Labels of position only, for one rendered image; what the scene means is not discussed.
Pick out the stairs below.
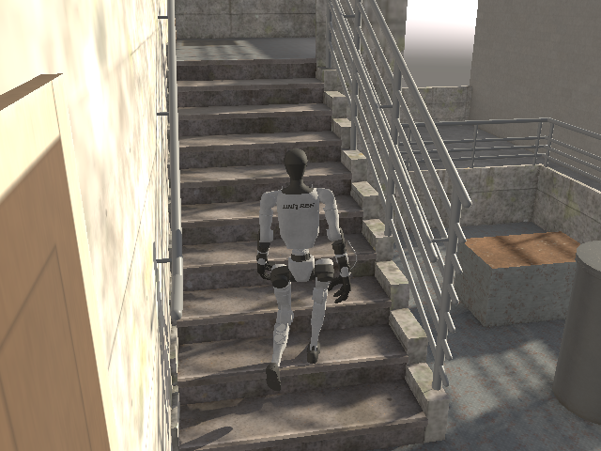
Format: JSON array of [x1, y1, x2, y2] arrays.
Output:
[[177, 63, 426, 451]]

